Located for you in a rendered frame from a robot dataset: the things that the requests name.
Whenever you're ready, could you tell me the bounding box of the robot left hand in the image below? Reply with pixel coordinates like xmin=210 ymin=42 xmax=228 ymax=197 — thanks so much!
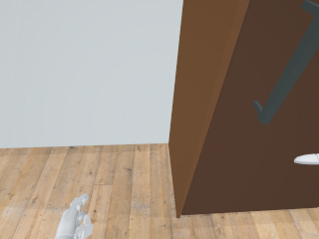
xmin=55 ymin=193 xmax=94 ymax=239

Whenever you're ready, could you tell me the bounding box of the handle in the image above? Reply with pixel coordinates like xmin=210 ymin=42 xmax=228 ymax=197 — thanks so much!
xmin=253 ymin=0 xmax=319 ymax=124

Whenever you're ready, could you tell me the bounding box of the robot right hand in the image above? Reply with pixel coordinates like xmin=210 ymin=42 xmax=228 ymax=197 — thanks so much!
xmin=294 ymin=153 xmax=319 ymax=165

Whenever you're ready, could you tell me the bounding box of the wardrobe door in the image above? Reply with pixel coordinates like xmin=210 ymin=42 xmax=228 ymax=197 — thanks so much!
xmin=181 ymin=0 xmax=319 ymax=216

